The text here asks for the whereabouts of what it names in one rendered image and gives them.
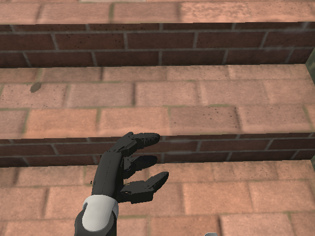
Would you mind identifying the robot left hand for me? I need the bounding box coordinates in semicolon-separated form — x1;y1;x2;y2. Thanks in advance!
91;132;169;204

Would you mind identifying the robot left forearm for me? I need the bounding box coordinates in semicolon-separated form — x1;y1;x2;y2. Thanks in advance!
74;195;119;236

